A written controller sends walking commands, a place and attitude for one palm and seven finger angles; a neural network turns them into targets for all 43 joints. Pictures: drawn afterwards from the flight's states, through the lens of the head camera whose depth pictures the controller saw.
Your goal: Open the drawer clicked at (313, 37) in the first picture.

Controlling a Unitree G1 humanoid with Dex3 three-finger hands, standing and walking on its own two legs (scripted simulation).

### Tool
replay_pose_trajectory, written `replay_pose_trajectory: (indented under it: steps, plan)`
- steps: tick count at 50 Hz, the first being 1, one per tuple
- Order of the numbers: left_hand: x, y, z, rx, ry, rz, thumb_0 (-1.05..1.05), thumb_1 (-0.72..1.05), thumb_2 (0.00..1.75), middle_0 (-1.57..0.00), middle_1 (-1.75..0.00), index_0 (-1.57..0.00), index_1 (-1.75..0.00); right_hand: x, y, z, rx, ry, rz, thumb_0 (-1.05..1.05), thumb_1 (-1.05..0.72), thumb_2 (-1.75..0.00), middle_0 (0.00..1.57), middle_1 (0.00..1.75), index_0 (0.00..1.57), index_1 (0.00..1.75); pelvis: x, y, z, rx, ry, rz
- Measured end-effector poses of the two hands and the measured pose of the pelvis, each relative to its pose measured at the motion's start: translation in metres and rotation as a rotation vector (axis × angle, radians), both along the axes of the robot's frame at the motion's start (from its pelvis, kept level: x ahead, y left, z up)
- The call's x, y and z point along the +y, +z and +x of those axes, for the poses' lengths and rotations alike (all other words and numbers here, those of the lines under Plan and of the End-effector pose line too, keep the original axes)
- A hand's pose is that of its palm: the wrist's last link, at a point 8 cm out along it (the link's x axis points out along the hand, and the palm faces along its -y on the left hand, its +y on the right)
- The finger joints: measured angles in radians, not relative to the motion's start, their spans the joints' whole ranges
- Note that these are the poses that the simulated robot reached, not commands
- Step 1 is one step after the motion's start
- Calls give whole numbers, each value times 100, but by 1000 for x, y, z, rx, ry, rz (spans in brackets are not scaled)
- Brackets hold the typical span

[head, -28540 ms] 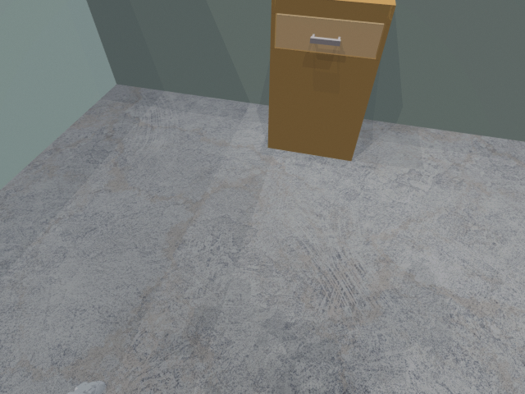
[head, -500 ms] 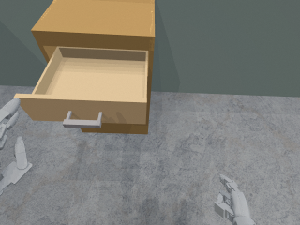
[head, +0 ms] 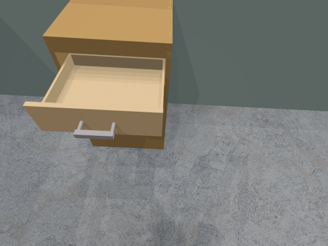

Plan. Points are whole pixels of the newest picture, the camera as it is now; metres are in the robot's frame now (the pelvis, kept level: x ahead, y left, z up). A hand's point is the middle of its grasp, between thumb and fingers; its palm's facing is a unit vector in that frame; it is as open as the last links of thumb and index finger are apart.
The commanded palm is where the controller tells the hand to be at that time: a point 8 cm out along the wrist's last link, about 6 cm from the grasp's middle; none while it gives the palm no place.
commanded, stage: let the arm hang, fingers relaxed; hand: left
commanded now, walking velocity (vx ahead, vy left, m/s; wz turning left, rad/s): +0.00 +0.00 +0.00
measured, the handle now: (95, 129) +0.47 +0.27 -0.10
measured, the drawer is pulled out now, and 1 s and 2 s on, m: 0.30 0.30 0.30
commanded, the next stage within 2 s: look to check the result in 0.66 s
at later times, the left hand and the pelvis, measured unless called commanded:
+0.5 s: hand out of the picture +0.01 +0.17 -0.17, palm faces +0.01 -0.98 -0.21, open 7.3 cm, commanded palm none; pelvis +0.00 +0.00 +0.00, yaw -1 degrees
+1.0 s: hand out of the picture -0.01 +0.15 -0.17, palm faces +0.01 -0.98 -0.19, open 7.4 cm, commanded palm none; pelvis +0.00 -0.01 +0.00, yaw -1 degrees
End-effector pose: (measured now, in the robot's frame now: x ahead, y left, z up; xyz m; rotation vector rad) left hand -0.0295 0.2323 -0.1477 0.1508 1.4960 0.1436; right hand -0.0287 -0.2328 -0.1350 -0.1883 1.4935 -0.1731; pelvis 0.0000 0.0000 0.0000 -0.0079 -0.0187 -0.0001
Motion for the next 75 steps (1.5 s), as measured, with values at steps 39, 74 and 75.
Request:
replay_pose_trajectory:
  steps: [39, 74, 75]
  plan:
    - [-22, 4, 24, -70, -7, 7, 0, 91, 90, -20, -30, -20, -30, 16, -14, -7, -25, -63, 65, 0, -91, -90, 20, 30, 20, 29, -7, 1, -2, -12, -13, 12]
    - [-31, 7, 35, -75, 2, 23, 0, 92, 90, -20, -30, -20, -30, 7, -16, 13, -37, -51, 75, 0, -90, -90, 20, 30, 20, 29, -20, 2, 5, -6, -7, 11]
    - [-31, 7, 35, -75, 2, 23, 0, 92, 90, -20, -30, -20, -30, 6, -15, 12, -35, -50, 75, 0, -90, -90, 20, 30, 20, 29, -20, 2, 5, -6, -6, 11]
